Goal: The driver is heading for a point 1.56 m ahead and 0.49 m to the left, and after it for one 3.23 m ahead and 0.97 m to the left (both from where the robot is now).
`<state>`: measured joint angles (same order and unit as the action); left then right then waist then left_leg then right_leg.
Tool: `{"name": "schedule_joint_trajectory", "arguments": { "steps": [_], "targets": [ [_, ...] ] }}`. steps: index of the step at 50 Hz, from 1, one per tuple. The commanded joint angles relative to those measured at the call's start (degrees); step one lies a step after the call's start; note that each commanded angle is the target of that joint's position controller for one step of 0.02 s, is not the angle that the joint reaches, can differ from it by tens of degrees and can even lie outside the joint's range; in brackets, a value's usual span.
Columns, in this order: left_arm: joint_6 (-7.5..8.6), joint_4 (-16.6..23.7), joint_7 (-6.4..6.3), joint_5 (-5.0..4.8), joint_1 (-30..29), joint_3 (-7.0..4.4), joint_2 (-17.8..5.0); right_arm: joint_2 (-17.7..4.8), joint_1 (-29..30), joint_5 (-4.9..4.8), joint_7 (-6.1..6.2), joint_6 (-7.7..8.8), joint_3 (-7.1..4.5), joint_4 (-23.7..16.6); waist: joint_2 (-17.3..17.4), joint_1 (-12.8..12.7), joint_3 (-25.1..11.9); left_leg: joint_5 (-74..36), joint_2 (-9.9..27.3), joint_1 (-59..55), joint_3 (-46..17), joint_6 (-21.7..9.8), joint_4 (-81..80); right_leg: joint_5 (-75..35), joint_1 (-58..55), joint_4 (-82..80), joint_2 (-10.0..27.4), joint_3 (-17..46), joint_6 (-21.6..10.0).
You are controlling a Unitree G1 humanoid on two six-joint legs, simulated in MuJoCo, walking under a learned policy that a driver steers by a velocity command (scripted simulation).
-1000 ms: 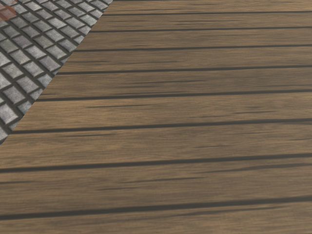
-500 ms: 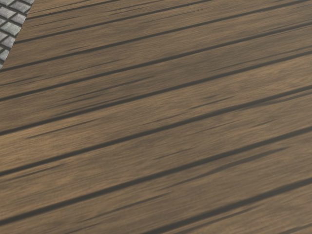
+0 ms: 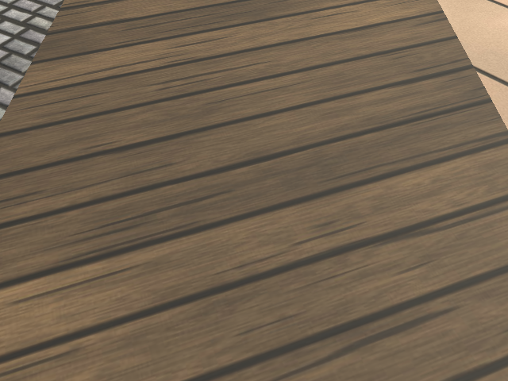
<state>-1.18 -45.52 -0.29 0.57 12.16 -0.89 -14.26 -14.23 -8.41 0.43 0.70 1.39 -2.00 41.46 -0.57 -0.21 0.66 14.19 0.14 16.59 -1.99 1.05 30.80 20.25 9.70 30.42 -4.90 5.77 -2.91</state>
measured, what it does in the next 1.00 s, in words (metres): walks ahead: right foot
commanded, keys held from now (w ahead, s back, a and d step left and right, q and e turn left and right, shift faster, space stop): w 0.48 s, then no key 0.14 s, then q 0.38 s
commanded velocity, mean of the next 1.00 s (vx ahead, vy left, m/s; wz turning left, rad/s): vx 0.26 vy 0.00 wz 0.10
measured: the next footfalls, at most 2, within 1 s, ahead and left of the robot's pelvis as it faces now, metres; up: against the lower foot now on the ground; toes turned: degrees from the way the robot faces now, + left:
right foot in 0.60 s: +0.37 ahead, -0.12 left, +0.00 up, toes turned +0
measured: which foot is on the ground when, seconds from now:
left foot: down 0.00-0.60, up 0.62-1.00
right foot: down 0.00-0.22, up 0.24-0.58, down 0.60-1.00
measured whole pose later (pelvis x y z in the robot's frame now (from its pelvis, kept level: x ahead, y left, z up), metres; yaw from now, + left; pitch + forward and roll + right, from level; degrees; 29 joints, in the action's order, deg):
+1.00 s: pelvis +0.28 -0.02 +0.01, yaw +9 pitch +0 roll -2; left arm 0.9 -47.0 -1.2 0.6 6.7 -3.2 -15.7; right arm -16.9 -13.0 -0.5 1.6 -3.1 -3.6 41.0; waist 1.0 -0.5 3.3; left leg 18.4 5.5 28.1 -0.1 3.2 47.8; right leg 8.1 13.3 21.1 0.2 -10.8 -2.8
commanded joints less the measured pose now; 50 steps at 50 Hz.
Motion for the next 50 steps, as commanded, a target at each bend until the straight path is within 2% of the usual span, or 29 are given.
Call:
{"name": "schedule_joint_trajectory", "arguments": {
  "steps": [1, 4, 6, 7, 9, 10, 11, 12, 13, 14, 15, 18, 21, 24, 26, 28, 29, 30, 31, 32, 33, 34, 35, 36, 37, 39, 41, 45, 50],
  "targets": [
    [0.54, 2.5, -0.23, -0.64, 1.6, -2.14, -7.2, -6.7, 0.2, -0.53, 0.24, 0.60, -1.78, -2.8, 0.6, -0.2, -1.1, 5.6, 0.8, -6.0, -1.9, -3.9, -0.1, 7.6, 8.3, -5.9, 4.3, 4.6, -3.2],
    [2.72, 2.5, 0.00, -1.54, 4.1, -2.40, -8.0, -5.6, 1.5, -1.44, 0.13, 2.82, -1.44, -3.9, -4.4, -1.4, 5.9, 12.3, -1.3, 3.4, -0.8, -4.6, 3.8, 15.5, 7.9, -10.3, 9.2, 13.3, -7.5],
    [4.14, 2.3, 0.19, -1.75, 4.7, -3.05, -10.3, -5.5, 2.3, -1.75, -0.47, 5.11, -1.39, -4.8, -8.6, -1.1, 7.1, 5.6, -1.5, 10.0, 0.8, -4.7, 7.8, 5.5, 1.4, -11.9, 15.4, 22.1, -10.9],
    [4.54, 2.5, 0.21, -1.89, 4.6, -3.26, -10.4, -6.3, 1.9, -1.67, -0.89, 5.90, -1.65, -4.6, -7.9, -1.0, 6.5, 2.8, -0.7, 10.8, 0.5, -5.2, 7.1, -2.3, -1.3, -10.2, 16.1, 22.1, -11.4],
    [4.74, 3.8, 0.25, -1.72, 2.1, -3.41, -10.2, -7.6, -3.2, -1.55, -1.69, 6.60, -2.41, -2.6, -4.8, 1.2, 1.5, -6.6, -0.5, 1.7, -0.2, -6.4, 2.8, -17.2, -1.8, -3.7, 12.5, 15.3, -8.8],
    [5.00, 5.5, 0.24, -1.38, -1.8, -3.20, -9.5, -9.6, -10.2, -1.53, -1.98, 6.68, -3.46, -0.5, -0.9, 4.7, -2.8, -13.6, 0.9, -11.9, -5.3, -8.6, -1.2, -28.6, 4.9, 6.1, 7.3, 8.4, -5.5],
    [5.63, 6.9, 0.06, -1.29, -3.0, -2.82, -7.9, -14.8, -19.7, -1.05, -2.07, 6.37, -5.19, 1.9, 8.5, 7.7, -8.0, -17.5, 9.2, -28.1, -20.0, -13.9, -6.2, -25.7, 18.4, 25.6, 0.4, 0.3, -0.5],
    [6.07, 6.9, 0.02, -1.58, -1.1, -2.36, -6.8, -13.6, -21.2, -1.12, -2.24, 5.73, -4.75, 2.4, 15.4, 6.9, -6.6, -23.0, 20.1, -32.4, -34.7, -19.4, -12.6, 10.4, 31.9, 37.9, -1.0, -0.3, 1.7],
    [6.07, 7.0, 0.21, -2.37, -1.5, -3.04, -8.9, -10.0, -18.0, -1.50, -2.25, 5.40, -3.40, 1.9, 6.9, 4.9, -0.1, -20.1, 21.5, -27.9, -33.2, -19.5, -12.4, 12.9, 36.9, 42.1, 2.7, 2.1, 0.9],
    [5.79, 7.2, 0.55, -2.93, -2.5, -2.78, -7.7, -8.0, -15.6, -1.15, -2.06, 4.94, -2.74, 1.0, 3.3, 3.7, 2.2, -18.1, 19.7, -24.9, -27.1, -18.2, -13.1, 9.2, 38.1, 42.7, 5.5, 0.9, 0.4],
    [5.71, 7.6, 0.86, -2.62, -3.4, -2.55, -6.7, -7.3, -13.8, -1.33, -2.01, 4.59, -2.28, 1.0, 1.7, 2.8, 4.4, -16.5, 17.4, -21.8, -22.4, -16.3, -15.5, 5.2, 38.5, 38.5, 7.8, -0.4, 0.5],
    [5.42, 8.0, 1.68, -1.33, -5.3, -2.34, -4.9, -7.4, -12.4, -0.95, -1.31, 3.49, -1.91, 1.2, 5.8, 2.6, 4.4, -16.6, 11.7, -16.1, -12.9, -13.3, -20.6, -4.2, 32.7, 27.5, 9.4, -4.6, 3.0],
    [5.99, 10.0, 2.15, -1.13, -10.4, -1.24, -2.6, -9.9, -13.0, -1.05, -0.26, 2.93, -2.46, 1.6, 5.3, 3.8, 4.0, -17.8, 9.1, -11.8, -6.8, -12.2, -22.3, -13.1, 26.0, 12.9, 7.9, -6.9, 4.5],
    [6.22, 11.3, 2.45, -1.61, -13.6, -1.52, -4.1, -11.9, -15.4, -1.51, -0.07, 3.02, -2.97, 2.6, 7.0, 4.6, 4.1, -14.6, 11.0, -10.7, -6.7, -11.9, -23.3, -19.4, 20.1, 4.6, 6.4, -6.8, 4.3],
    [6.40, 11.7, 2.56, -1.50, -13.8, -2.18, -5.7, -11.5, -14.9, -1.67, -0.02, 2.73, -2.96, 3.3, 7.2, 3.3, 4.7, -21.7, 12.0, -12.8, -6.5, -10.4, -20.6, -20.2, 18.7, 1.3, 5.9, -5.6, 2.7],
    [6.70, 10.7, 2.51, -0.85, -9.6, -3.26, -7.7, -12.0, -13.9, -1.55, 0.17, 2.19, -3.17, 3.4, 7.6, 0.3, 1.1, -35.5, 11.3, -15.4, -5.1, -8.0, -13.2, -20.4, 12.0, -0.8, 4.2, -6.2, 0.6],
    [6.76, 8.7, 2.24, -0.43, -3.7, -4.11, -9.0, -11.7, -13.2, -1.50, 0.31, 2.00, -3.04, 3.0, 7.0, -2.8, -2.9, -41.8, 9.2, -14.4, -3.7, -6.5, -6.1, -23.1, 3.8, -2.2, 2.9, -7.3, -0.9],
    [6.75, 7.2, 1.74, -0.05, 2.4, -4.79, -10.9, -10.5, -13.4, -1.03, 0.44, 2.01, -2.55, 2.5, 5.4, -5.5, -7.4, -38.6, 6.3, -9.7, -2.1, -4.2, 3.4, -31.8, -6.8, -2.4, 5.5, -5.7, -2.6],
    [6.41, 6.7, 1.14, 1.47, 8.6, -5.52, -15.8, -6.2, -18.1, 0.85, 0.34, 2.35, -1.01, 1.2, -6.6, -4.8, -17.0, -12.3, 0.9, 5.2, -0.6, -0.9, 22.8, -49.8, -26.5, 1.9, 20.2, 9.8, -9.0],
    [5.68, 6.1, 1.58, 1.23, 10.2, -5.05, -14.8, -3.1, -26.6, -0.61, 0.12, 2.38, 0.04, 3.8, -16.2, -3.2, -27.3, 26.2, -5.2, 12.8, -5.7, 0.9, 38.1, -49.1, -32.3, -3.4, 30.9, 27.5, -17.1],
    [5.08, 6.5, 1.68, 0.03, 7.2, -4.44, -11.5, -9.9, -22.5, -2.17, 0.09, 1.87, -1.83, 4.8, -8.3, -4.4, -21.2, 23.8, -2.4, 14.4, -8.2, 1.0, 42.9, -38.2, -23.1, -7.4, 27.6, 23.5, -14.7],
    [5.01, 6.7, 1.64, -0.74, 1.9, -3.63, -9.3, -10.6, -16.8, -2.70, 0.41, 1.19, -2.20, 3.0, -6.1, -3.0, -12.0, 20.4, 0.2, 17.8, -5.2, 0.8, 42.0, -32.5, -15.1, -9.2, 25.3, 15.9, -12.4],
    [5.08, 6.6, 1.70, -0.62, -2.0, -2.82, -7.0, -9.7, -14.3, -1.96, 1.02, 0.33, -2.11, 2.7, -2.8, -1.4, -7.8, 17.0, 2.5, 16.4, -4.0, 1.1, 38.9, -29.9, -7.5, -11.5, 22.5, 11.0, -10.8],
    [5.24, 6.4, 1.80, 0.05, -5.2, -2.50, -5.9, -8.9, -14.4, -1.34, 1.57, -0.87, -2.32, 2.7, -3.7, 0.5, -5.4, 14.2, 4.1, 12.4, -3.9, 1.5, 35.9, -26.9, -0.3, -13.9, 20.6, 6.8, -9.6],
    [5.50, 5.9, 1.87, 0.97, -7.3, -2.58, -6.0, -8.1, -16.1, -1.21, 1.89, -2.02, -2.39, 3.2, -5.8, 2.2, -4.5, 11.5, 4.4, 7.2, -3.1, 1.9, 35.1, -25.3, 5.8, -16.3, 19.1, 3.6, -9.2],
    [5.96, 5.2, 1.44, 1.43, -9.5, -2.88, -6.5, -7.2, -17.2, -1.09, 2.48, -3.12, -2.63, 2.8, -6.9, 3.3, -3.4, 9.3, 4.1, 5.2, -1.6, 2.6, 32.9, -25.0, 10.0, -18.5, 18.8, -0.4, -10.6],
    [5.79, 4.1, 0.49, 1.05, -8.9, -3.44, -8.0, -7.3, -14.5, -0.82, 2.68, -3.47, -2.78, 0.9, -6.3, 2.7, -3.0, 7.0, 5.2, 7.8, -1.6, 2.8, 29.6, -23.5, 8.7, -19.2, 20.3, -1.6, -11.7],
    [4.08, 2.9, -1.19, 0.32, -8.6, -4.20, -10.0, -7.2, -9.1, -0.80, 1.75, -3.79, -2.74, -2.1, -4.4, 1.1, -3.1, 3.0, 6.7, 9.8, -0.6, 2.7, 23.1, -16.1, 5.2, -20.0, 22.0, -3.4, -12.0],
    [1.82, 2.0, -1.25, -0.34, -7.6, -4.86, -11.8, -7.5, -5.0, -1.04, 0.31, -4.09, -2.83, -4.8, -3.9, -0.5, -2.7, 4.9, 5.7, 8.1, 2.7, 1.6, 14.9, -16.0, 0.4, -17.5, 23.5, -5.6, -11.3]
  ]
}}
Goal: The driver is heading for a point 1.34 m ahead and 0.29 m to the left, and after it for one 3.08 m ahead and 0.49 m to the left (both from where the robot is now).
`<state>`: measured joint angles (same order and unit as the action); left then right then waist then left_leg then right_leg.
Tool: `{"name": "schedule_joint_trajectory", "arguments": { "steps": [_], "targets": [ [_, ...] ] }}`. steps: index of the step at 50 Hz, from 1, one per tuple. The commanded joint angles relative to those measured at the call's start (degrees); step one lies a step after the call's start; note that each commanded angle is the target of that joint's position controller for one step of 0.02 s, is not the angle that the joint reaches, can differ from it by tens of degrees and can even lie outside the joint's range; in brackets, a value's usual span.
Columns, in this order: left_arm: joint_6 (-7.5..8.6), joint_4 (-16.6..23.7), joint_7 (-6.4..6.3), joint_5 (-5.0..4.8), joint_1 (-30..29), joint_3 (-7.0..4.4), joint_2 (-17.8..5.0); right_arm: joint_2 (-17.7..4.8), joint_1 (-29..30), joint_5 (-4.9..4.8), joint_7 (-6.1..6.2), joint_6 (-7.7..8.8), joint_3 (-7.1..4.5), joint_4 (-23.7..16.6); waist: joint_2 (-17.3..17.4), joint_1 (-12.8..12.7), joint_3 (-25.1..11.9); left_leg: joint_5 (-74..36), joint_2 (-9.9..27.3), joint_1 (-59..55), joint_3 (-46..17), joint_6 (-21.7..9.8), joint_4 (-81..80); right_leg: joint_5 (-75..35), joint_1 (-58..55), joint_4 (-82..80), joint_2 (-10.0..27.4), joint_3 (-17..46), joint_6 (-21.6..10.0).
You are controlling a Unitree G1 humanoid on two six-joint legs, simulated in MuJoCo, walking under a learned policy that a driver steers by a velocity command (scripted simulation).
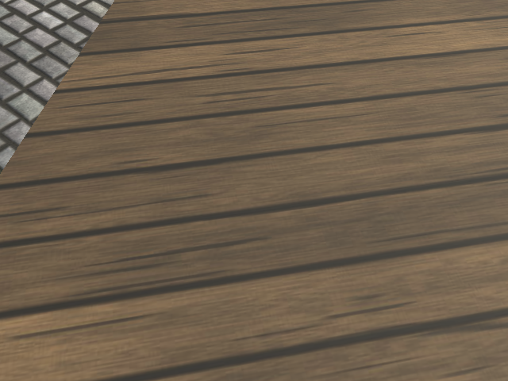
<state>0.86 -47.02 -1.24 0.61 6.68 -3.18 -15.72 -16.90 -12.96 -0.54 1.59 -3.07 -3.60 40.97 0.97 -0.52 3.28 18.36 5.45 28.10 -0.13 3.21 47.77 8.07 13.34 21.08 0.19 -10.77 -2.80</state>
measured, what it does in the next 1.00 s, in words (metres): steps on the spot, turning left: left foot, then right foot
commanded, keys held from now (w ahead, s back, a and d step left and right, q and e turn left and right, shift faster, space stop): q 0.58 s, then no key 0.02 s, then w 0.40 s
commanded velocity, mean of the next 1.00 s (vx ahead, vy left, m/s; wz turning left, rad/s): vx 0.12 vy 0.00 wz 0.43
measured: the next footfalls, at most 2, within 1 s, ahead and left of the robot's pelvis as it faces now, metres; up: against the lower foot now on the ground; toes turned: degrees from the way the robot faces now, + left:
left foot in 0.10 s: +0.07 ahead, +0.14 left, +0.00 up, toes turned +7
right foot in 0.58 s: +0.12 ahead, -0.09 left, +0.00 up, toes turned +26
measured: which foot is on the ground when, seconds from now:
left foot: up 0.00-0.08, down 0.10-0.58, up 0.60-0.98, down 1.00-1.00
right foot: down 0.00-0.10, up 0.12-0.56, down 0.58-1.00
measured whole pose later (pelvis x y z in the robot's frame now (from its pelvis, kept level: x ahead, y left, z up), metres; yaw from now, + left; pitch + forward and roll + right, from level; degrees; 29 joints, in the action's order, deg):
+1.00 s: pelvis +0.08 +0.06 +0.00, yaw +25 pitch +2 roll +0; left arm 2.2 -49.4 0.5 -1.4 20.7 -3.1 -17.3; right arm -16.1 -10.5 -1.5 -0.1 2.6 -2.5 36.7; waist -0.2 -4.0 -0.8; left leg 13.0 0.4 16.1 0.7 -0.9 26.9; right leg 19.4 7.5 25.2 2.5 0.8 0.5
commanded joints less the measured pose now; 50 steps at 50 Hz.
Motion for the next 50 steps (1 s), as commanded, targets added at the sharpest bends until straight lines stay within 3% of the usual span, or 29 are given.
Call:
{"name": "schedule_joint_trajectory", "arguments": {
  "steps": [1, 4, 5, 6, 7, 8, 9, 10, 11, 13, 18, 25, 27, 28, 29, 30, 31, 32, 33, 34, 37, 42, 44, 47, 49, 50],
  "targets": [
    [-0.60, 3.3, -0.18, -0.63, -1.9, -2.72, -10.7, -4.9, 0.0, -0.12, -0.90, 0.35, -1.28, -4.8, -5.7, -0.2, -5.5, 1.6, 0.0, -4.1, 1.5, -1.1, -4.2, -5.5, -4.5, -6.8, 18.7, 10.6, -11.0],
    [-1.53, 2.6, -0.14, -2.06, -1.6, -2.82, -10.4, -5.3, -2.7, 0.02, -1.68, 0.60, -1.91, -4.7, -5.3, 2.2, -6.8, -6.0, -3.2, -11.9, 4.2, -4.2, -18.2, -7.6, -5.2, 1.6, 16.7, 7.0, -6.1],
    [-1.67, 1.5, 0.00, -1.84, 1.4, -2.40, -8.4, -8.1, -4.5, 0.29, -1.29, 0.72, -2.92, -4.4, -1.1, 2.2, -6.8, -15.0, -2.5, -16.9, 0.2, -6.5, -24.5, -3.0, -2.1, 8.9, 13.3, 4.1, -1.9],
    [-1.43, 3.3, 0.45, 0.63, 0.9, -1.31, -4.6, -15.1, -5.8, 0.48, -0.09, 0.82, -4.68, -5.4, 15.3, 0.6, -7.5, -37.8, 10.7, -25.5, -18.0, -12.5, -26.1, 14.9, 11.9, 26.1, 5.8, -1.4, 4.0],
    [-1.16, 5.8, 0.10, 0.94, -4.4, -1.52, -5.7, -16.5, -5.3, 2.16, -0.44, 1.77, -4.48, -7.0, 17.4, 2.9, -7.9, -42.5, 17.9, -24.6, -29.4, -23.6, -27.9, 30.7, 22.4, 38.9, -1.5, 5.9, 6.5],
    [-1.23, 5.7, 0.06, 0.13, -5.8, -2.23, -7.9, -13.8, -5.2, 2.50, -1.01, 3.00, -3.89, -7.0, 9.4, 3.8, -9.4, -41.0, 15.4, -24.9, -25.4, -23.5, -28.1, 29.2, 23.7, 45.4, -0.3, 11.9, 5.9],
    [-1.31, 5.3, -0.04, -0.87, -5.0, -2.43, -7.8, -12.8, -2.7, 1.80, -0.90, 3.80, -3.69, -6.9, 7.2, 2.1, -9.0, -38.5, 12.1, -25.2, -20.7, -20.1, -27.3, 24.0, 24.6, 46.2, 0.7, 13.5, 5.3],
    [-1.41, 4.1, -0.49, -0.80, -3.7, -2.59, -7.7, -11.2, 0.1, 0.68, -0.68, 3.90, -3.40, -7.4, 4.6, 0.9, -9.0, -35.9, 9.7, -25.3, -18.2, -17.3, -26.8, 20.3, 25.0, 44.8, 1.4, 14.1, 5.3],
    [-1.47, 4.0, -0.80, -0.38, -3.6, -2.88, -8.4, -10.1, 1.8, -0.13, -0.35, 3.68, -2.89, -7.8, 5.0, 0.3, -8.8, -36.2, 8.8, -24.6, -17.1, -16.2, -26.7, 17.6, 24.2, 43.9, 1.6, 14.4, 5.7],
    [-1.30, 3.9, -0.59, -0.65, -2.8, -2.75, -7.4, -9.6, 1.9, 0.21, 0.09, 3.29, -2.53, -8.4, 5.8, -0.3, -10.2, -38.5, 7.2, -23.7, -16.0, -16.3, -26.6, 14.2, 21.1, 43.1, 0.2, 14.0, 6.6],
    [-1.14, 4.5, -0.27, -1.01, -4.9, -2.08, -5.9, -11.1, 1.1, 0.14, 0.88, 2.28, -3.23, -9.0, 6.8, 1.3, -9.7, -30.8, 6.2, -23.9, -18.9, -16.6, -26.2, 12.2, 17.8, 28.9, -1.0, 15.0, 8.0],
    [-0.10, 4.7, 0.95, -1.49, -3.0, -2.43, -7.2, -11.3, 3.8, -0.02, 0.22, 1.26, -3.37, -10.1, 9.2, 1.4, -8.6, -25.0, 4.5, -19.3, -26.9, -15.8, -24.9, 13.1, 8.7, 15.7, -2.8, 15.6, 6.6],
    [0.48, 3.9, 1.44, -1.45, 0.2, -2.73, -7.3, -10.9, 5.8, -0.70, 0.36, 0.89, -3.23, -10.5, 8.8, -0.7, -9.1, -23.8, 2.5, -18.3, -27.8, -13.7, -22.6, 6.9, 3.1, 5.4, -2.9, 14.7, 5.2],
    [0.63, 3.3, 1.47, -1.17, 2.4, -3.13, -8.1, -10.2, 6.0, -1.01, 0.54, 0.72, -3.01, -10.6, 7.6, -1.5, -9.2, -18.9, 0.3, -15.4, -26.7, -11.4, -20.7, 0.2, -2.2, -0.7, -1.1, 14.8, 4.1],
    [0.43, 3.4, 1.16, -0.26, 4.0, -4.00, -11.7, -7.6, 3.8, -0.51, 0.55, 0.70, -2.32, -10.7, -0.4, -0.5, -10.4, -5.4, -4.2, -8.4, -21.7, -8.1, -12.3, -3.3, -9.2, -3.0, 8.8, 23.2, 0.5],
    [-0.12, 3.5, 0.98, 0.91, 2.4, -4.62, -16.0, -6.3, 1.2, -0.47, 0.52, 1.14, -2.11, -11.8, -16.1, 2.6, -7.3, 16.4, -14.5, 3.7, -10.2, -4.5, -2.1, -14.7, -10.0, -4.6, 19.7, 37.4, -8.8],
    [0.33, 4.8, 0.88, 1.61, 2.0, -3.91, -13.0, -11.1, 0.9, 0.70, 0.65, 1.72, -3.36, -10.9, -13.1, 0.7, -7.8, 18.3, -10.3, 5.2, -10.5, -2.2, 11.2, -7.8, -6.7, -6.2, 24.1, 41.4, -14.3],
    [0.58, 5.4, 0.57, 0.94, -0.2, -3.02, -10.1, -12.6, 0.9, 0.17, 0.42, 1.76, -4.06, -9.9, -9.4, 1.4, -6.5, 13.0, -8.7, 5.9, -10.7, -2.1, 14.9, 4.2, -5.5, -7.0, 20.3, 36.9, -12.5],
    [0.65, 5.3, 0.34, -0.30, -1.4, -2.66, -8.8, -11.1, 0.6, 0.41, 0.33, 1.55, -3.81, -8.9, -8.9, 1.7, -4.7, 8.7, -8.0, 7.4, -9.7, -1.5, 15.6, 15.4, -5.8, -8.1, 15.9, 33.1, -9.5],
    [0.86, 5.0, 0.04, -1.36, -0.8, -2.34, -8.2, -9.6, 0.8, 0.81, 0.24, 1.55, -3.37, -8.6, -10.2, 0.8, -3.5, 5.6, -7.9, 10.3, -9.4, -0.9, 16.5, 20.6, -7.7, -9.0, 14.3, 32.2, -8.2],
    [1.43, 3.4, -0.40, -1.03, 4.8, -1.95, -8.2, -6.2, 3.2, -0.03, -0.51, 2.98, -1.95, -8.7, -9.4, -2.0, -1.8, 1.2, -7.3, 11.6, -6.2, -0.3, 12.8, 20.9, -10.0, -11.6, 12.6, 28.6, -8.0],
    [2.22, 2.4, -0.06, -1.53, 8.1, -2.45, -11.1, -3.3, 7.8, -0.10, -1.19, 5.50, -0.21, -9.7, -10.3, -4.2, -0.9, -0.8, -3.7, 3.5, -0.2, -0.3, -4.8, 13.1, -8.0, -12.7, 12.8, 24.1, -8.4],
    [2.28, 2.0, 0.51, -1.82, 9.3, -2.68, -12.3, -3.7, 7.4, -0.51, -1.55, 6.06, -0.16, -9.4, -10.5, -4.2, -0.4, 0.2, -4.4, -2.5, 1.4, -1.1, -10.3, 12.2, -4.5, -12.2, 13.0, 22.8, -8.7],
    [1.93, 1.6, 1.40, -2.82, 9.3, -2.55, -12.6, -4.4, 3.4, -1.05, -1.87, 6.52, -0.48, -8.0, -9.2, -1.1, -0.4, -5.6, -5.6, -13.2, 2.9, -3.5, -20.5, 13.3, 0.4, -9.5, 13.5, 22.4, -8.2],
    [2.12, 1.3, 1.91, -2.14, 9.5, -1.23, -9.1, -6.0, -4.5, -1.42, -1.35, 6.24, -1.53, -5.2, -6.9, 3.1, -3.4, -5.9, -5.7, -27.2, 1.7, -5.5, -23.8, 10.9, 6.7, -2.0, 11.1, 19.7, -5.4],
    [2.62, 2.2, 2.43, -1.11, 7.8, 0.26, -4.7, -8.7, -11.6, -1.07, -0.78, 6.14, -2.40, -4.1, 0.0, 6.6, -7.5, -1.9, 2.7, -36.9, -9.4, -8.1, -27.2, 10.8, 13.1, 13.6, 6.2, 14.0, -1.7]
  ]
}}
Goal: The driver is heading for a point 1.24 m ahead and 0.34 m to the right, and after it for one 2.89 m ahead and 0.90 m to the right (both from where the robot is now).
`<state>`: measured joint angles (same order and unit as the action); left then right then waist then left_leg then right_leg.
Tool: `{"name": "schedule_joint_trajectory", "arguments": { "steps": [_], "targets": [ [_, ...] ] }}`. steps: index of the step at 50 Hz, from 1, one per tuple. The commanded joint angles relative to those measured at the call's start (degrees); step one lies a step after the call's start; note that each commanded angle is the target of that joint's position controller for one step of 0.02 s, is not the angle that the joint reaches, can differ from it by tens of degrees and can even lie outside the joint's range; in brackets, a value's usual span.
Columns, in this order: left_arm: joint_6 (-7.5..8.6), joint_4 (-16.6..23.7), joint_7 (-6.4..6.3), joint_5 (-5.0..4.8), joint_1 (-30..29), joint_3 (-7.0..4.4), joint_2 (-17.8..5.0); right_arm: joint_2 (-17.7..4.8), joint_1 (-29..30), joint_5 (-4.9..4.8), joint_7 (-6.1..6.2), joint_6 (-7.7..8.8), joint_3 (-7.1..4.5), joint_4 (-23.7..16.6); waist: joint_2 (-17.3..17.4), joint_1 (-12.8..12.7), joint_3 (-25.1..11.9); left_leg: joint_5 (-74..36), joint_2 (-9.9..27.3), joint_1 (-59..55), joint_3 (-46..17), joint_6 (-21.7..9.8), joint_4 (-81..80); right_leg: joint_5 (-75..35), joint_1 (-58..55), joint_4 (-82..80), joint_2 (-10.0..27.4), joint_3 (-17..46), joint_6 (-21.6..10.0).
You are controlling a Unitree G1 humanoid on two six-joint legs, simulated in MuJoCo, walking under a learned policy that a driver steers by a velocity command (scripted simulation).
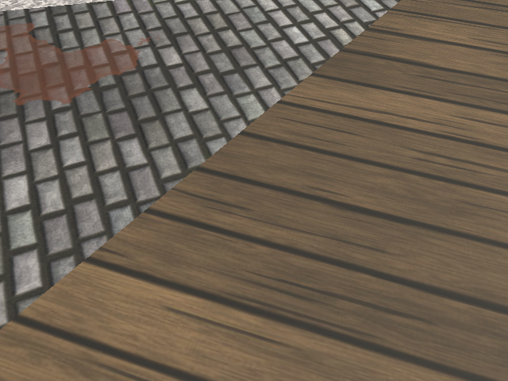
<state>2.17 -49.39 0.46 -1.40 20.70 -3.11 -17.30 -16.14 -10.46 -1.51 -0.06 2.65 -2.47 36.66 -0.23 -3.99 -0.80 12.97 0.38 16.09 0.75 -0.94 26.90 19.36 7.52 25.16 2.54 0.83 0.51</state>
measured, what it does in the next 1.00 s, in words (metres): walks ahead: right foot, then left foot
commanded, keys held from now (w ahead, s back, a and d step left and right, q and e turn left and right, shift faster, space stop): w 0.50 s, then no key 0.38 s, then e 0.12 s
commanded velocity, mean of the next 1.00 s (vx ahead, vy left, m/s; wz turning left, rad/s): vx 0.33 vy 0.00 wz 0.01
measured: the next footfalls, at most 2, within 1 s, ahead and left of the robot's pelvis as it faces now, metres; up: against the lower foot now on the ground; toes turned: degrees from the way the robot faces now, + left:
right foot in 0.48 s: +0.40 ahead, -0.12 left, +0.00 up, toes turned -1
left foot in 0.92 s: +0.52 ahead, +0.11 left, +0.00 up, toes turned -1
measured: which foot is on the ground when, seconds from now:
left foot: down 0.00-0.48, up 0.50-0.90, down 0.92-1.00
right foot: down 0.00-0.00, up 0.02-0.46, down 0.48-0.94, up 0.96-1.00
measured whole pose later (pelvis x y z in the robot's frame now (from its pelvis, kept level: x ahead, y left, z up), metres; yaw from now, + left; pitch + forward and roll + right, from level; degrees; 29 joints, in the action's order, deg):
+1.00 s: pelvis +0.41 -0.01 +0.00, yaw -2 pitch +1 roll +0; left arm 1.8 -50.7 0.4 0.0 10.9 -1.1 -16.0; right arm -14.4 -7.4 1.0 1.6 0.6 -2.0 41.8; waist -1.2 -2.5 1.6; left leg 9.2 1.4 20.3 0.6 0.1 28.8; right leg 19.1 11.3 30.1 -1.5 -0.2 -1.0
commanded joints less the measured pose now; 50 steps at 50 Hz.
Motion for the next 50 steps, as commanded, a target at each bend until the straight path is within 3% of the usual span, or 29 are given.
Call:
{"name": "schedule_joint_trajectory", "arguments": {
  "steps": [1, 2, 3, 6, 9, 13, 16, 19, 21, 22, 23, 24, 25, 26, 27, 28, 29, 30, 32, 35, 38, 41, 44, 45, 46, 47, 48, 49, 50],
  "targets": [
    [2.73, 8.3, 0.55, 0.96, -7.0, 0.97, -0.6, -17.2, -17.8, 1.01, 0.66, 0.25, -5.21, 0.2, 16.9, 9.9, -5.9, 15.7, 21.1, -31.1, -33.7, -12.2, -12.6, 9.6, 34.6, 27.5, -2.5, -3.2, -2.0],
    [3.51, 8.6, 0.25, -0.43, -9.2, -0.67, -6.6, -13.2, -17.6, 1.41, 0.01, 1.10, -4.30, 0.6, 11.4, 10.7, -2.7, 22.7, 22.5, -26.7, -39.7, -15.7, -15.4, 12.6, 39.9, 38.0, -0.3, 2.0, -2.4],
    [3.77, 8.5, 0.62, -1.30, -9.1, -1.33, -8.3, -9.8, -14.5, 1.44, -0.36, 1.80, -3.03, 0.3, 10.4, 8.6, 1.8, 23.5, 20.2, -24.2, -34.4, -14.5, -16.0, 7.1, 42.7, 40.6, 2.2, 3.1, -3.6],
    [3.66, 7.2, 1.21, 0.46, -9.3, -1.35, -6.7, -6.5, -8.8, 1.45, -0.77, 2.29, -1.82, -0.3, 7.1, 5.6, 5.3, 5.2, 13.8, -17.2, -20.9, -11.4, -18.5, -4.2, 39.2, 36.2, 5.2, 2.7, -3.0],
    [3.02, 7.4, 1.66, 0.77, -10.8, -0.66, -4.1, -7.3, -8.9, 1.45, -0.39, 2.53, -2.18, 0.4, 5.5, 5.1, 4.5, -8.9, 11.6, -15.1, -13.7, -11.5, -20.0, -11.5, 37.2, 30.6, 4.5, 0.8, -0.6],
    [2.98, 10.0, 1.96, 0.84, -18.2, 0.53, -1.8, -8.7, -11.2, 1.09, 0.26, 2.30, -2.56, 2.5, 5.1, 7.0, 5.6, -13.1, 9.7, -11.6, -7.4, -10.4, -20.6, -21.4, 31.6, 15.1, 2.3, -0.8, 1.0],
    [3.25, 11.8, 2.66, 0.45, -23.2, 0.87, -1.9, -9.8, -14.1, 0.61, 0.51, 2.18, -2.92, 4.6, 4.7, 8.2, 7.0, -11.9, 11.3, -12.2, -6.8, -10.2, -20.7, -25.0, 28.6, 8.7, 0.9, -0.9, 0.1],
    [3.61, 13.1, 3.39, 0.37, -24.9, 0.56, -3.3, -10.2, -14.7, 0.17, 0.71, 1.67, -3.22, 6.2, 4.7, 7.2, 7.3, -16.3, 13.9, -17.7, -6.9, -9.1, -18.1, -21.9, 28.5, 5.0, 0.5, 0.0, -2.3],
    [3.71, 12.8, 3.41, 0.54, -22.7, -0.05, -4.8, -11.1, -14.4, 0.31, 0.92, 1.02, -3.51, 6.8, 5.7, 5.4, 4.8, -28.4, 14.3, -21.0, -6.4, -7.9, -13.3, -17.6, 23.9, 4.2, -1.3, -1.5, -4.0],
    [3.61, 11.9, 3.05, 0.66, -18.7, -0.82, -6.3, -11.7, -13.9, 0.50, 1.05, 0.60, -3.62, 6.9, 6.7, 3.0, 1.3, -39.4, 13.4, -21.6, -5.5, -7.1, -7.5, -15.7, 17.6, 4.1, -3.2, -3.3, -5.3],
    [3.39, 9.5, 2.42, 0.63, -10.2, -2.14, -8.5, -11.0, -13.6, 0.75, 1.25, 0.07, -3.20, 6.9, 6.2, -1.4, -4.4, -45.8, 10.8, -19.0, -3.3, -5.5, 3.2, -16.4, 5.6, 3.5, -4.6, -4.7, -7.1],
    [3.06, 7.6, 1.71, 0.98, 0.0, -3.09, -11.8, -8.9, -14.6, 1.78, 1.52, -0.01, -2.11, 5.8, 2.3, -5.0, -12.9, -32.3, 8.3, -7.0, -2.2, -3.6, 19.7, -18.0, -13.2, 6.8, 3.8, 4.2, -10.4],
    [2.89, 6.3, 1.86, 1.50, 4.1, -4.11, -16.6, -0.4, -23.3, 1.39, 0.67, 1.08, 0.29, 4.9, -15.1, -0.1, -22.4, 11.3, -3.2, 16.2, -2.9, 0.6, 42.3, -2.3, -33.3, 1.2, 18.8, 34.5, -20.6],
    [2.90, 6.6, 1.83, 0.78, 2.8, -2.59, -10.8, -6.0, -19.0, 0.18, 0.55, 2.32, -0.70, 5.9, -11.9, -2.7, -21.6, 20.3, -3.3, 21.6, -10.5, 0.6, 49.0, -1.3, -31.1, -7.1, 19.2, 42.9, -20.1],
    [2.84, 7.3, 1.44, 1.12, -2.3, -1.86, -8.9, -9.2, -12.8, -1.31, 0.38, 2.85, -1.76, 4.3, -9.0, -2.0, -11.3, 17.5, -0.6, 25.1, -8.9, 0.6, 50.7, -11.2, -22.8, -7.1, 17.8, 32.2, -17.6],
    [2.79, 7.9, 1.24, 1.49, -6.3, -1.46, -7.6, -9.0, -10.0, -0.75, 0.70, 3.08, -1.48, 3.8, -3.4, 0.0, -7.0, 13.4, 2.3, 22.7, -6.9, 0.8, 48.2, -25.0, -14.4, -6.5, 15.8, 23.9, -16.4],
    [2.84, 8.0, 1.38, 1.81, -8.9, -1.04, -5.9, -8.8, -8.3, 0.62, 0.99, 2.85, -1.76, 3.8, -0.9, 1.8, -3.8, 11.7, 3.9, 20.2, -5.7, 1.5, 44.9, -36.7, -7.2, -6.5, 13.6, 17.8, -15.8],
    [3.09, 7.9, 1.46, 2.43, -10.1, -0.72, -5.0, -8.3, -9.5, 1.09, 1.08, 2.17, -1.96, 4.1, -2.0, 3.9, -3.7, 10.4, 5.3, 15.8, -5.9, 1.7, 42.6, -42.5, -2.5, -7.4, 12.0, 13.8, -15.2],
    [3.77, 6.8, 1.59, 2.29, -11.3, -0.57, -4.5, -5.3, -12.0, 1.26, 1.34, 0.69, -1.35, 5.0, -3.3, 6.0, -3.8, 8.8, 5.3, 10.7, -5.0, 2.8, 37.9, -49.0, 2.9, -9.9, 10.8, 9.4, -15.8],
    [3.87, 5.2, 0.95, 2.14, -13.2, -0.78, -5.9, -3.4, -9.4, 1.97, 1.86, -0.51, -0.63, 4.0, -4.2, 6.8, -2.9, 2.8, 5.3, 8.8, -4.0, 4.0, 26.5, -52.3, 6.3, -11.4, 9.3, 4.0, -15.7],
    [2.74, 3.9, 0.32, 2.09, -12.3, -0.80, -6.6, -3.1, -4.9, 1.77, 1.45, -0.57, -0.32, 3.7, -4.2, 4.8, -3.8, -7.5, 4.4, 5.4, -2.9, 3.8, 16.2, -47.8, 5.5, -11.4, 7.2, 0.8, -13.8],
    [1.60, 1.9, 0.25, 1.84, -10.2, -0.69, -7.2, -4.3, -0.8, 1.50, 1.17, -0.66, -0.71, 2.9, -3.7, 3.1, -3.1, -9.4, 3.7, 4.5, -3.3, 3.3, 10.2, -40.2, 2.9, -10.4, 8.4, 2.3, -13.3],
    [0.51, 0.9, 0.15, 1.02, -11.3, -0.36, -7.0, -5.1, -0.1, 2.05, 1.03, -0.62, -1.27, 2.7, -3.5, 4.4, -2.2, -9.5, 2.5, 0.2, -2.5, 1.4, 1.8, -31.0, 2.4, -6.0, 8.6, 4.1, -11.4],
    [0.39, 0.5, 0.12, 0.65, -10.3, 0.23, -5.4, -5.8, -0.6, 2.56, 1.20, -0.47, -1.57, 3.0, -2.5, 4.7, -1.9, -15.0, 2.6, -4.3, -3.1, 0.3, -3.7, -26.1, 3.9, -3.5, 6.4, 4.9, -9.2],
    [0.65, 0.4, 0.13, 1.60, -8.3, 1.00, -3.5, -8.7, -1.1, 3.04, 1.76, -0.36, -2.22, 2.7, 1.4, 4.1, -3.5, -31.2, 7.5, -10.2, -7.7, -1.1, -4.3, -20.0, 6.2, 0.1, 3.2, 4.2, -6.1],
    [1.04, -0.3, 0.33, 2.50, -2.3, 1.35, -2.1, -11.3, 0.1, 3.19, 2.27, -0.89, -2.70, 2.0, 8.2, 0.3, -6.1, -40.3, 13.7, -16.9, -12.2, -5.7, -0.8, -4.2, 11.7, 2.7, -1.3, 2.1, -3.4],
    [0.66, 0.0, -0.10, 1.84, -3.5, 1.59, -1.9, -8.0, 0.6, 2.75, 2.25, -1.60, -2.19, 2.2, 10.8, 1.7, -7.7, -34.5, 15.2, -16.4, -13.7, -9.2, -1.0, 2.1, 12.8, 5.1, -2.3, 0.4, -1.6],
    [-0.14, 1.3, -0.42, 1.23, -7.1, 1.23, -3.8, -6.7, 0.9, 2.39, 2.05, -1.96, -2.02, 2.3, 10.3, 3.0, -7.0, -27.1, 14.7, -15.0, -14.4, -9.2, -2.3, 1.4, 13.6, 6.6, -2.3, 0.3, -1.0],
    [-1.13, 2.2, -0.83, 0.86, -9.2, 0.75, -5.0, -7.3, 0.8, 2.29, 2.02, -2.25, -2.33, 2.6, 10.2, 3.7, -6.6, -22.4, 14.5, -14.2, -14.6, -8.7, -3.2, 0.0, 14.8, 8.6, -2.3, 0.0, -0.9]
  ]
}}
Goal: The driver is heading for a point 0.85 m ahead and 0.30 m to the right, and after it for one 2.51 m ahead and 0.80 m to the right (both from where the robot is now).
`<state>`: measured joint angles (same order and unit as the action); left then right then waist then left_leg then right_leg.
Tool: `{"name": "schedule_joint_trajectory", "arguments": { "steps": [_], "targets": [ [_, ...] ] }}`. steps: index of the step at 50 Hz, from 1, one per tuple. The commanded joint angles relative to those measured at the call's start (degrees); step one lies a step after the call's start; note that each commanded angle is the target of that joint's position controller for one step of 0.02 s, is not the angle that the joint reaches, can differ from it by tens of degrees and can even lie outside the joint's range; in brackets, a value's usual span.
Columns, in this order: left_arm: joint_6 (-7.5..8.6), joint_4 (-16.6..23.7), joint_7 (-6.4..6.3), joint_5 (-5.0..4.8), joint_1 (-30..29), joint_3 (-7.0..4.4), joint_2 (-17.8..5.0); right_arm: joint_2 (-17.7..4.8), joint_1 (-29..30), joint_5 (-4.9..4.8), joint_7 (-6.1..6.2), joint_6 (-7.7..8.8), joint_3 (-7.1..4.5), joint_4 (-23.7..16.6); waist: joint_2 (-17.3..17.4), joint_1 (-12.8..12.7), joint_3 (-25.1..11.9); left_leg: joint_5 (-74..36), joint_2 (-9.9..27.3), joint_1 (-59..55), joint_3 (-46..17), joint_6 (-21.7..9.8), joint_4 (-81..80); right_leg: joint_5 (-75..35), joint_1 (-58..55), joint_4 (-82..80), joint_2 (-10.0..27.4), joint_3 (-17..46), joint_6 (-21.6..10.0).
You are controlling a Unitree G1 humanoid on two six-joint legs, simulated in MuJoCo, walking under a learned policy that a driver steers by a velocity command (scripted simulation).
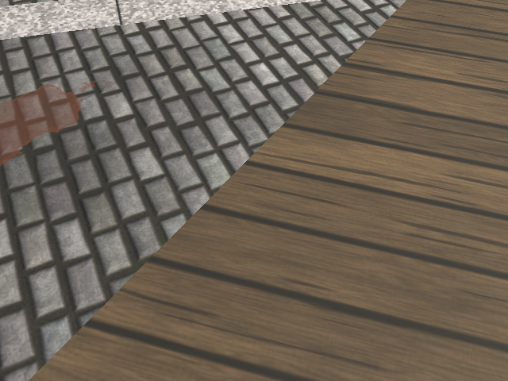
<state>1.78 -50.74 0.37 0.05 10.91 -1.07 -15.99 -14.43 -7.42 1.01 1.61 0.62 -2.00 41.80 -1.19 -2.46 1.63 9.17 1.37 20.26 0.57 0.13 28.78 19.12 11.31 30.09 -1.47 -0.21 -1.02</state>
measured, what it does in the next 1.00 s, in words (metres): steps on the spot, turning right: right foot, then left foot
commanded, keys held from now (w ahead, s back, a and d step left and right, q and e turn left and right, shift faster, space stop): e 0.74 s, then w+e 0.06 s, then w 0.20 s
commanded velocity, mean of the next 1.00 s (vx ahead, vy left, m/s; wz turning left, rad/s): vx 0.07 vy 0.00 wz -0.47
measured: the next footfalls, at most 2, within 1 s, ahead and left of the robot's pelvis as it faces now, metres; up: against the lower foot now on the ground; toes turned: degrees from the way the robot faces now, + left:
right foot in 0.24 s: +0.03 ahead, -0.11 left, +0.00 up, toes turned -9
left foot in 0.78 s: +0.11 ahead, +0.08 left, +0.00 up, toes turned -33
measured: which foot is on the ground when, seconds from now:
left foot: down 0.00-0.24, up 0.26-0.76, down 0.78-1.00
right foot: up 0.00-0.22, down 0.24-0.78, up 0.80-1.00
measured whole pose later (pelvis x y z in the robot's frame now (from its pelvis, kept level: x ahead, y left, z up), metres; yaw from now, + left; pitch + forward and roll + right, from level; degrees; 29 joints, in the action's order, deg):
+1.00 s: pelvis +0.04 -0.01 +0.01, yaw -31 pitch +1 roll +0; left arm 0.0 -43.0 -0.5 -0.6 11.9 -4.7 -19.7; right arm -15.5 -15.3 -0.2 1.2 3.3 -3.3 47.6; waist -1.9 1.9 0.7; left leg 12.7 -0.3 6.0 -1.7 -1.1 17.9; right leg 17.1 28.5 54.6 -0.5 5.0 2.4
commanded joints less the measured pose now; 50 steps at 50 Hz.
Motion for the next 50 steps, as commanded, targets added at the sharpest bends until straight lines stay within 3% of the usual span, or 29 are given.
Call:
{"name": "schedule_joint_trajectory", "arguments": {
  "steps": [1, 4, 6, 9, 11, 12, 13, 14, 15, 16, 17, 19, 21, 25, 29, 33, 37, 38, 39, 40, 41, 42, 43, 45, 47, 50],
  "targets": [
    [-1.69, 4.0, -0.99, -0.67, 0.4, -1.73, -7.2, -9.9, -2.3, -0.30, 0.45, -0.35, -3.11, -2.6, 11.6, 2.4, -8.1, -17.2, 14.2, -17.5, -14.4, -9.9, -5.9, 0.0, 12.3, 5.8, 1.7, 1.2, 0.6],
    [-3.54, 4.7, -0.85, -0.78, 1.2, -2.67, -7.3, -11.2, -0.7, -0.31, 1.42, -0.35, -3.87, -2.7, 12.8, 2.0, -8.0, -21.8, 18.2, -14.2, -14.7, -12.0, -6.7, 7.3, 11.7, 14.5, 1.7, -0.1, 0.6],
    [-4.36, 5.3, -0.44, -1.27, 0.7, -3.18, -6.8, -11.5, 0.6, -0.19, 1.94, -0.44, -4.18, -2.7, 11.2, 2.5, -7.7, -22.2, 19.8, -12.5, -13.3, -12.9, -7.9, 12.1, 12.2, 18.7, 2.9, 0.0, 0.6],
    [-5.42, 4.7, 0.17, -1.28, 3.3, -3.66, -5.7, -11.7, 6.4, -1.03, 1.96, -0.85, -4.47, -2.8, 9.8, -0.1, -7.5, -17.9, 16.9, -7.0, -5.9, -10.2, -6.8, 3.3, 4.8, 11.6, 3.1, -2.1, 0.2],
    [-5.65, 4.1, 0.57, -0.51, 5.6, -4.38, -6.0, -10.0, 6.7, -1.92, 1.70, -1.46, -4.29, -1.7, 7.1, -1.3, -6.4, -6.4, 13.1, -2.6, 0.1, -5.7, -0.8, -6.8, -1.3, 1.3, 1.0, -3.0, -2.1],
    [-5.54, 5.2, 0.07, -0.06, 5.4, -5.46, -10.0, -7.5, 3.1, -1.33, 1.34, -1.82, -3.86, -0.6, -4.1, 0.2, -4.1, 6.1, 7.9, 4.6, 6.1, -0.5, 10.2, -15.4, -4.4, -7.8, 7.2, 8.4, -5.6],
    [-5.08, 7.5, -0.40, 1.03, 4.6, -6.65, -17.2, -5.8, 7.3, -0.22, 1.70, -1.83, -3.06, -4.1, -18.0, -0.5, -1.0, 27.0, -1.8, 17.2, 5.9, 3.8, 21.9, -24.9, -3.6, -14.9, 21.3, 31.0, -16.0],
    [-3.54, 8.1, -0.31, 2.88, 5.1, -6.05, -15.7, -7.3, 10.6, -0.30, 1.95, -1.55, -3.61, -4.5, -11.2, -2.4, -3.1, 30.0, -1.6, 17.0, -3.2, 3.3, 33.2, -23.2, -2.2, -15.4, 22.5, 32.9, -19.9],
    [-2.27, 8.5, -0.52, 2.28, 2.3, -5.61, -14.3, -8.3, 8.6, -1.00, 1.89, -1.47, -4.07, -3.6, -7.5, 0.1, -3.1, 25.4, -0.6, 17.6, -5.1, 2.4, 36.0, -22.6, -2.8, -14.1, 20.0, 27.4, -17.7],
    [-1.65, 9.1, -0.88, 0.66, -0.8, -5.58, -13.2, -9.0, 6.3, -0.81, 2.13, -1.44, -4.57, -2.0, -4.5, 1.8, -2.7, 20.3, 0.2, 18.1, -5.3, 2.4, 35.6, -21.6, -3.7, -12.8, 16.8, 23.0, -14.2],
    [-1.50, 9.5, -1.25, -0.47, -2.3, -5.18, -11.8, -9.7, 5.7, -0.32, 2.54, -1.31, -4.90, -1.2, -4.1, 2.1, -3.2, 17.1, 0.7, 18.8, -5.7, 2.8, 34.7, -23.2, -5.4, -11.9, 15.6, 21.6, -12.2],
    [-1.93, 9.5, -1.98, -0.73, -1.1, -4.56, -10.4, -8.7, 4.9, -0.52, 2.32, -0.78, -4.84, -0.8, -4.3, 2.2, -5.3, 13.6, -0.5, 15.9, -5.3, 3.9, 36.1, -30.9, -6.4, -10.8, 13.7, 19.3, -11.7],
    [-2.23, 9.5, -2.45, -0.69, 0.8, -4.68, -10.5, -7.7, 4.8, -1.21, 2.03, -0.41, -4.51, -0.7, -4.1, 1.7, -6.5, 11.8, -1.3, 16.2, -5.4, 4.6, 33.6, -33.5, -9.8, -10.2, 13.1, 19.0, -12.1],
    [-2.95, 9.9, -2.98, -0.92, 2.0, -5.26, -11.7, -7.1, 6.8, -1.48, 1.65, -0.15, -4.03, -1.1, -5.3, 0.5, -5.6, 10.5, -1.9, 14.8, -6.1, 5.6, 23.2, -28.0, -11.8, -10.2, 12.4, 21.6, -11.9],
    [-3.42, 10.9, -2.77, -0.75, 0.5, -5.65, -12.4, -7.8, 6.9, -1.70, 0.96, 0.30, -4.01, -0.8, -6.7, 0.2, -4.2, 11.1, -2.9, 9.0, -6.6, 5.7, 16.1, -22.8, -7.3, -10.7, 11.5, 24.9, -12.4],
    [-3.91, 11.8, -2.35, -0.87, -1.3, -5.82, -12.6, -8.4, 5.8, -1.92, 0.13, 1.22, -4.08, -0.5, -7.2, 0.3, -4.9, 12.3, -3.8, 3.9, -7.0, 5.0, 10.6, -26.3, -6.3, -9.2, 11.0, 28.8, -12.3],
    [-4.54, 13.0, -2.42, -1.73, -4.3, -5.71, -12.1, -8.9, 1.5, -2.10, -0.93, 2.07, -4.30, 0.8, -7.2, 2.7, -6.2, 6.2, -4.2, -4.3, -6.1, 3.4, -3.0, -29.1, -5.6, -5.8, 8.6, 31.2, -9.9],
    [-4.73, 13.4, -2.63, -2.11, -5.1, -5.46, -11.6, -9.3, -1.1, -2.02, -1.09, 2.15, -4.53, 1.8, -6.3, 4.2, -7.0, -0.4, -3.3, -10.0, -5.3, 2.4, -9.9, -20.8, -2.6, -4.8, 6.5, 30.2, -8.0],
    [-4.70, 13.6, -2.64, -1.76, -3.5, -4.73, -9.3, -11.6, -2.6, -1.48, -0.89, 1.87, -5.05, 2.1, -1.1, 3.7, -8.4, -1.2, 4.0, -17.9, -11.1, -0.4, -12.2, -4.7, 4.5, 0.7, 2.9, 26.4, -5.1],
    [-4.46, 12.9, -2.33, -1.16, 0.5, -3.84, -6.0, -14.1, -1.8, -0.77, -0.26, 1.17, -5.09, 1.1, 11.5, 1.1, -7.8, 2.9, 14.3, -23.3, -23.4, -6.2, -14.0, 14.3, 15.8, 13.0, -5.9, 15.4, -1.8],
    [-3.61, 14.4, -2.33, -1.37, -0.6, -5.00, -9.8, -15.5, -2.1, 1.36, -0.76, 1.58, -5.29, 1.0, 15.7, 1.7, -3.4, 13.0, 20.7, -16.7, -34.2, -13.2, -17.5, 16.5, 23.7, 22.2, -5.5, 12.1, -0.8],
    [-3.05, 13.8, -2.25, -1.02, -0.9, -5.69, -12.7, -12.6, 0.1, 0.72, -0.80, 2.26, -4.53, 0.0, 11.4, 1.4, -0.5, 21.9, 19.3, -14.7, -32.0, -13.7, -18.8, 11.6, 25.0, 27.4, -1.5, 11.9, 0.1],
    [-2.78, 12.8, -2.05, -0.59, -0.4, -5.93, -12.7, -10.5, 1.3, -0.53, -0.50, 2.57, -3.98, 0.0, 10.5, 1.2, 0.9, 24.8, 15.7, -14.9, -27.9, -11.4, -19.3, 7.5, 26.2, 29.0, -0.8, 11.0, 1.2],
    [-2.34, 11.8, -1.65, -0.16, 0.0, -5.34, -10.0, -9.6, -0.6, -1.51, -0.09, 2.96, -3.31, 0.7, 9.8, 2.4, 1.4, 22.5, 12.9, -17.0, -23.2, -10.0, -19.8, 2.3, 28.1, 31.4, 0.0, 9.7, 3.1],
    [-1.08, 12.2, -0.98, -0.69, -2.4, -4.57, -7.8, -9.8, -4.3, -1.22, -0.09, 3.48, -3.13, 2.0, 8.8, 4.3, 2.2, 19.0, 11.5, -17.4, -19.2, -10.2, -21.2, -1.3, 28.5, 28.7, 0.9, 7.0, 3.6],
    [0.42, 13.6, -0.41, -0.60, -6.4, -3.55, -6.0, -11.3, -6.8, -1.45, -0.32, 3.85, -3.31, 2.8, 9.1, 6.2, 2.1, 13.1, 11.1, -18.3, -15.7, -10.8, -21.9, -4.8, 26.8, 19.2, 3.5, 2.8, 4.3]
  ]
}}
Keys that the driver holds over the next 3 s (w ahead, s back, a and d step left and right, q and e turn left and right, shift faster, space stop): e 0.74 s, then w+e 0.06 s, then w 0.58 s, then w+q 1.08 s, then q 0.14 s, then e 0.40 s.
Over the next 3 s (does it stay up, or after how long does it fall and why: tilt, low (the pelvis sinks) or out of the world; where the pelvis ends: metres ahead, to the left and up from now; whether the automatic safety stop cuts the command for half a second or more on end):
stays up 0.85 -0.35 0.00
